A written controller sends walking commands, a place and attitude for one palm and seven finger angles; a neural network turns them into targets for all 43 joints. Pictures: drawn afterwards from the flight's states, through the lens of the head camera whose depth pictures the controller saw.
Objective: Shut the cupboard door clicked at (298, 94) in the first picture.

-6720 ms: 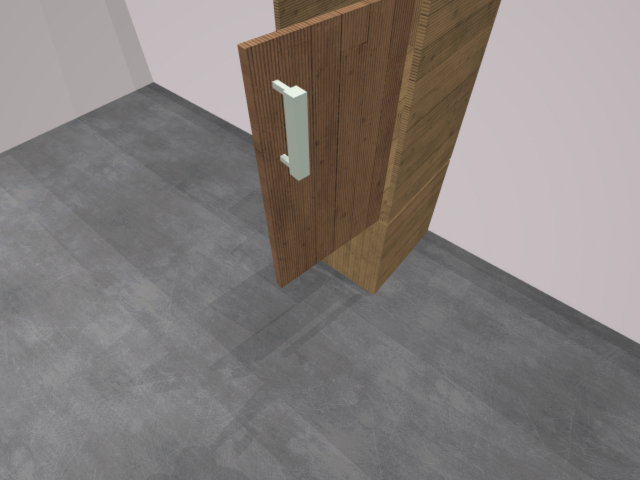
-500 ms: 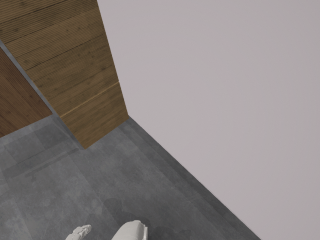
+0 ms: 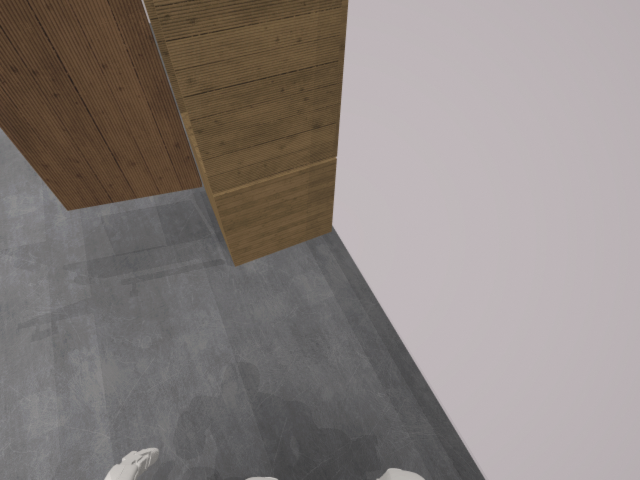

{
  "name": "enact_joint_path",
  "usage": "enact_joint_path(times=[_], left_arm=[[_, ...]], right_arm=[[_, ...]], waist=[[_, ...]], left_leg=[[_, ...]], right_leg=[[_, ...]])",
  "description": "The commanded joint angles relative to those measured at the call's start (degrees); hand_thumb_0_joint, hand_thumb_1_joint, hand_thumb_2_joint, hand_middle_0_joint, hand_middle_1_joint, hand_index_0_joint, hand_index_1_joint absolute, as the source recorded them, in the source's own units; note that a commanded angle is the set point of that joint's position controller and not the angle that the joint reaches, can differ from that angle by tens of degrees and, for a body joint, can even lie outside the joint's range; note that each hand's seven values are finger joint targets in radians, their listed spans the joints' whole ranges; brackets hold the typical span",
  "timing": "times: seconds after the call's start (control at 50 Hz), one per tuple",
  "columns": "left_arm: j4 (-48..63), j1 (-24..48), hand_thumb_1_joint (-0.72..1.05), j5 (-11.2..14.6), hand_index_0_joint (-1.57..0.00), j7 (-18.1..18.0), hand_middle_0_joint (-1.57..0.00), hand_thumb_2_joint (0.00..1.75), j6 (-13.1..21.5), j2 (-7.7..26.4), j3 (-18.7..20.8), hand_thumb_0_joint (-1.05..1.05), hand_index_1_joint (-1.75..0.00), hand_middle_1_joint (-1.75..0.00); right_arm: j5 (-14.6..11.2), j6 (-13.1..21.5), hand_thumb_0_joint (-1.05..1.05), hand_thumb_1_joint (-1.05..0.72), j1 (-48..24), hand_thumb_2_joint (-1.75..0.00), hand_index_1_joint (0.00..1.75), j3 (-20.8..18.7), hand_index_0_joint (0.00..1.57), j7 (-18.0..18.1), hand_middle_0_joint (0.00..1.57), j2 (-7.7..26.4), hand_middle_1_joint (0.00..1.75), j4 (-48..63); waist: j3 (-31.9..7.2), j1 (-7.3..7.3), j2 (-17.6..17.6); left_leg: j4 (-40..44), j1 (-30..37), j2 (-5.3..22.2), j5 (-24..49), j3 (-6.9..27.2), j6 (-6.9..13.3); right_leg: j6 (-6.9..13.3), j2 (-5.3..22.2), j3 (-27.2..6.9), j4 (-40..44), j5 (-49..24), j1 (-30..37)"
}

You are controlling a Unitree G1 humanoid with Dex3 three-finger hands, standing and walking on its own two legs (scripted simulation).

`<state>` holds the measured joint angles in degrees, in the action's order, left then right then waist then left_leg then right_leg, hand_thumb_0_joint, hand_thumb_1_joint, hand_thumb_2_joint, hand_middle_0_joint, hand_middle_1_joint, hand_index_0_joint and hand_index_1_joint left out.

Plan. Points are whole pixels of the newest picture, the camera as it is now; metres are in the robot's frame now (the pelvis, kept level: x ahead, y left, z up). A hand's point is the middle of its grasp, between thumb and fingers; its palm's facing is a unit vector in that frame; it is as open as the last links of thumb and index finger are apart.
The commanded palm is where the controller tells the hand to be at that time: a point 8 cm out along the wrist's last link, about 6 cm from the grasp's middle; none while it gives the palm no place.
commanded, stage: turn to face it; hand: left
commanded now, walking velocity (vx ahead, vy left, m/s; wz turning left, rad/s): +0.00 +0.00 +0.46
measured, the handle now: out of the picture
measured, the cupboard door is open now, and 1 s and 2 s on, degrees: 80 80 80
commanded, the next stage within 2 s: take the last steps up to it in 0.30 s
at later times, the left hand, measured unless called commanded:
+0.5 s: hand out of the picture -0.01 +0.21 -0.19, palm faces +0.27 -0.94 -0.23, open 7.4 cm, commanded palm none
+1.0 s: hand out of the picture +0.00 +0.18 -0.16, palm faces +0.44 -0.88 -0.17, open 7.4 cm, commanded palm none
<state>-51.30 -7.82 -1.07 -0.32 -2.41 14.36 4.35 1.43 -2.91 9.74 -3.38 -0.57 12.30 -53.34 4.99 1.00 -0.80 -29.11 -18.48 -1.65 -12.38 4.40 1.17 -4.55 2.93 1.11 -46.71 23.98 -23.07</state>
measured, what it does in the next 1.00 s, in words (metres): walks ahead, turning left: right foot, then left foot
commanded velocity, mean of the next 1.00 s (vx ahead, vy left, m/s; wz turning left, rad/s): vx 0.19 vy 0.09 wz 0.24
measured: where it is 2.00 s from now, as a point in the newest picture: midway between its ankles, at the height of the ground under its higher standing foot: (231, 409)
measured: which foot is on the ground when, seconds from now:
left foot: down 0.00-0.06, up 0.08-0.36, down 0.38-0.70, up 0.72-1.00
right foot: up 0.00-0.06, down 0.08-0.40, up 0.42-0.68, down 0.70-1.00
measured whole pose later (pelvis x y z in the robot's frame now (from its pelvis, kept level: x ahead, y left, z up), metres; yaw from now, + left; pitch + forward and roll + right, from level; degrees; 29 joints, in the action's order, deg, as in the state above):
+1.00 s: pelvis +0.10 +0.05 +0.01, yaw +22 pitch +1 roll +2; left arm -62.3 -20.9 -2.0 0.3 4.0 6.8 2.5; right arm 1.0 -2.5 10.9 -3.5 -2.9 12.9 -58.7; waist 4.1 -1.2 0.7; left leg -45.6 -30.2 4.0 -13.4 -4.2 -2.3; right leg -4.7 9.5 10.7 -20.3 17.7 -2.1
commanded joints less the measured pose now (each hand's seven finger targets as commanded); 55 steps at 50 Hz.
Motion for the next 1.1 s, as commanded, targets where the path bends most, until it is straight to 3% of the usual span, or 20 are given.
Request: enact_joint_path(times=[0.0, 0.02, 0.04, 0.06, 0.16, 0.3, 0.34, 0.36, 0.38, 0.54, 0.64, 0.66, 0.68, 0.7, 0.76, 0.82, 0.98, 1.04, 1.06, 1.08], left_arm=[[2.91, -6.08, 0.9, 0.5, -0.2, -0.89, -0.2, 0.9, 2.14, 4.07, 0.76, 0.0, -0.3, -0.3], [2.61, -7.94, 0.9, 0.14, -0.2, -1.27, -0.2, 0.9, 2.76, 6.66, 1.3, 0.0, -0.3, -0.3], [2.39, -8.76, 0.9, -0.67, -0.2, -1.68, -0.2, 0.9, 3.26, 11.16, 2.21, 0.0, -0.3, -0.3], [3.16, -7.55, 0.9, -0.68, -0.2, -1.73, -0.2, 0.9, 3.08, 12.71, 2.06, 0.0, -0.3, -0.3], [3.01, -3.68, 0.9, -0.41, -0.2, -1.95, -0.2, 0.9, 3.49, 6.09, 0.64, 0.0, -0.3, -0.3], [-0.77, -8.95, 0.9, -0.37, -0.2, -1.51, -0.2, 0.9, 3.27, 8.54, 1.54, 0.0, -0.3, -0.3], [-0.33, -7.78, 0.9, 0.64, -0.2, -1.19, -0.2, 0.9, 3.01, 6.97, 1.18, 0.0, -0.3, -0.3], [1.09, -8.1, 0.9, 0.8, -0.2, -0.92, -0.2, 0.9, 2.7, 3.39, 0.35, 0.0, -0.3, -0.3], [2.02, -6.05, 0.9, 0.55, -0.2, -1.21, -0.2, 0.9, 1.94, 1.53, -0.6, 0.0, -0.3, -0.3], [-0.96, -2.17, 0.9, -0.29, -0.2, 1.24, -0.2, 0.9, 2.06, 0.7, 0.07, 0.0, -0.3, -0.3], [-4.11, -12.44, 0.9, -0.52, -0.2, 1.3, -0.2, 0.9, 3.52, 0.86, 0.53, 0.0, -0.3, -0.3], [-5.02, -16.44, 0.9, -1.06, -0.2, 0.84, -0.2, 0.9, 4.2, 4.09, 1.41, 0.0, -0.3, -0.3], [-5.4, -20.1, 0.9, -1.35, -0.2, 0.11, -0.2, 0.9, 4.55, 9.85, 2.64, 0.0, -0.3, -0.3], [-4.96, -19.75, 0.9, -0.39, -0.2, -0.11, -0.2, 0.9, 4.29, 10.4, 2.4, 0.0, -0.3, -0.3], [-3.92, -9.98, 0.9, -0.3, -0.2, -0.66, -0.2, 0.9, 5.83, 3.83, 0.76, 0.0, -0.3, -0.3], [-5.58, -12.54, 0.9, -0.24, -0.2, -0.58, -0.2, 0.9, 7.16, 2.91, 0.43, 0.0, -0.3, -0.3], [-10.05, -16.13, 0.9, -0.94, -0.2, -0.55, -0.2, 0.9, 6.5, 5.42, 0.96, 0.0, -0.3, -0.3], [-9.3, -13.4, 0.9, -0.52, -0.2, -0.17, -0.2, 0.9, 5.78, 4.59, 1.14, 0.0, -0.3, -0.3], [-7.87, -15.11, 0.9, 0.01, -0.2, 0.38, -0.2, 0.9, 5.32, 0.97, 0.58, 0.0, -0.3, -0.3], [-5.02, -11.15, 0.9, 0.21, -0.2, 0.4, -0.2, 0.9, 5.1, -1.08, -0.09, 0.0, -0.3, -0.3]], right_arm=[[-0.23, 0.98, 0.0, -0.9, -1.96, -0.9, 0.3, -3.47, 0.2, 0.8, 0.2, 10.65, 0.3, 4.2], [-0.71, 1.03, 0.0, -0.9, -1.77, -0.9, 0.3, -3.24, 0.2, 0.55, 0.2, 8.59, 0.3, 4.53], [-1.11, 1.16, 0.0, -0.9, -1.2, -0.9, 0.3, -2.73, 0.2, 0.19, 0.2, 5.2, 0.3, 5.5], [-0.65, 0.95, 0.0, -0.9, -1.47, -0.9, 0.3, -3.04, 0.2, -0.06, 0.2, 6.05, 0.3, 6.0], [-0.71, -0.08, 0.0, -0.9, -2.49, -0.9, 0.3, -1.91, 0.2, -0.55, 0.2, 4.09, 0.3, 3.17], [-0.85, 1.26, 0.0, -0.9, -3.69, -0.9, 0.3, -0.34, 0.2, -0.29, 0.2, 2.63, 0.3, 1.8], [-0.41, 2.21, 0.0, -0.9, 1.17, -0.9, 0.3, -1.19, 0.2, 0.04, 0.2, 6.77, 0.3, 0.2], [-0.01, 2.46, 0.0, -0.9, 3.93, -0.9, 0.3, -2.37, 0.2, 0.29, 0.2, 11.57, 0.3, 0.09], [0.04, 1.76, 0.0, -0.9, 5.69, -0.9, 0.3, -2.58, 0.2, 0.75, 0.2, 13.76, 0.3, -0.39], [0.32, 3.26, 0.0, -0.9, 3.26, -0.9, 0.3, -1.46, 0.2, 1.55, 0.2, 9.26, 0.3, -0.53], [-0.13, 2.64, 0.0, -0.9, 0.15, -0.9, 0.3, -1.51, 0.2, 0.83, 0.2, 8.38, 0.3, -0.13], [-0.67, 2.84, 0.0, -0.9, -0.3, -0.9, 0.3, -1.15, 0.2, 0.44, 0.2, 5.67, 0.3, 0.36], [-0.81, 3.07, 0.0, -0.9, -1.81, -0.9, 0.3, -0.5, 0.2, -0.02, 0.2, 2.08, 0.3, 2.63], [0.41, 2.74, 0.0, -0.9, -5.58, -0.9, 0.3, -0.88, 0.2, -0.51, 0.2, 5.68, 0.3, 4.14], [0.4, 1.74, 0.0, -0.9, -1.95, -0.9, 0.3, -1.65, 0.2, -1.31, 0.2, 4.31, 0.3, 0.74], [0.08, 1.91, 0.0, -0.9, -1.03, -0.9, 0.3, -0.88, 0.2, -1.89, 0.2, 2.19, 0.3, -0.94], [-0.48, 3.3, 0.0, -0.9, -5.75, -0.9, 0.3, 0.25, 0.2, -2.79, 0.2, 0.08, 0.3, 0.69], [0.12, 4.43, 0.0, -0.9, 9.46, -0.9, 0.3, -0.88, 0.2, -1.49, 0.2, 4.89, 0.3, -3.81], [0.83, 4.87, 0.0, -0.9, 17.41, -0.9, 0.3, -2.82, 0.2, -0.51, 0.2, 11.87, 0.3, -5.42], [0.67, 4.41, 0.0, -0.9, 22.8, -0.9, 0.3, -3.59, 0.2, 0.8, 0.2, 14.74, 0.3, -6.71]], waist=[[-9.21, -2.36, -7.33], [-9.88, -3.27, -0.33], [-8.9, -3.48, 14.51], [-7.62, -3.25, 13.69], [-5.35, -0.85, 13.52], [-6.97, -2.13, 12.9], [-10.59, 0.91, 4.98], [-13.19, 1.75, -10.4], [-11.89, 2.85, -14.09], [-4.55, 0.4, -7.73], [-3.71, -4.66, -3.27], [-3.4, -6.8, 5.66], [-1.84, -8.89, 21.95], [1.18, -8.24, 13.62], [3.52, -1.77, 13.49], [-0.03, -2.09, 9.9], [0.2, -4.11, 13.85], [-6.39, 3.5, 3.52], [-12.74, 6.09, -13.05], [-14.56, 7.79, -17.26]], left_leg=[[3.38, 0.08, 10.06, 12.4, 13.63, 5.05], [-2.13, -5.69, 6.36, 5.8, 10.83, 2.12], [-14.41, -15.35, -2.3, -12.05, 0.5, -2.46], [-27.73, -14.17, -2.12, -22.71, -0.92, -2.97], [-33.42, -12.89, 2.21, -15.09, -3.98, -4.32], [-3.73, 0.38, -0.1, -7.72, -9.87, -3.21], [6.0, 15.46, 5.21, 11.04, -6.0, -0.7], [4.6, 23.59, 18.57, 30.6, 10.41, 5.52], [6.79, 17.87, 24.72, 35.96, 12.81, 11.36], [14.5, 8.7, 14.71, -6.09, 8.75, 9.52], [6.79, -5.44, 8.86, -18.49, 5.18, 6.03], [-4.08, -15.06, 3.0, -19.97, -0.63, 2.92], [-21.78, -26.17, -2.06, -22.95, -6.38, -0.5], [-32.05, -25.93, 1.08, -19.56, -1.21, -0.55], [-38.58, -22.2, 6.18, -3.89, -0.24, -2.29], [-32.77, -20.12, 6.38, 0.17, -4.5, -3.79], [-7.8, -8.57, 4.06, -2.7, -11.56, -1.93], [2.12, 16.72, 1.73, -1.57, -14.02, -0.12], [3.57, 28.75, 14.43, -2.76, 3.53, 4.31], [11.95, 30.47, 22.57, -5.7, 15.83, 9.12]], right_leg=[[1.04, -1.97, 1.36, 19.03, -9.32, 14.58], [2.45, 3.55, -3.99, 26.87, -10.91, 21.65], [8.39, 18.27, -18.99, 31.18, -14.85, 25.55], [13.79, 26.34, -20.93, 31.38, -20.54, 18.65], [10.99, 15.3, -2.72, 24.62, -41.14, 18.62], [8.24, 14.11, 1.02, 17.66, -46.55, 20.62], [3.83, 11.44, 4.57, 8.53, -36.03, 11.26], [0.49, 5.09, 7.43, -1.36, -6.18, -0.92], [0.62, 3.53, 3.84, -8.18, 14.29, -1.5], [2.38, 2.06, 2.9, -5.64, 2.64, -3.73], [2.79, -0.68, 6.2, 17.92, -4.82, 19.3], [4.67, 6.59, -2.85, 26.83, 2.96, 27.99], [10.97, 24.43, -27.07, 38.11, 13.7, 31.6], [14.12, 28.09, -31.4, 41.97, 18.56, 22.69], [9.55, 20.29, -14.89, 40.27, 7.09, 13.0], [8.25, 16.92, -2.26, 36.96, -15.44, 18.17], [7.87, 17.99, 4.88, 30.84, -26.44, 20.02], [5.48, 13.46, 10.13, 12.35, -26.94, 10.17], [3.04, 5.63, 13.08, -4.53, -6.05, -2.72], [3.47, 1.13, 8.61, -18.78, 12.01, -11.53]])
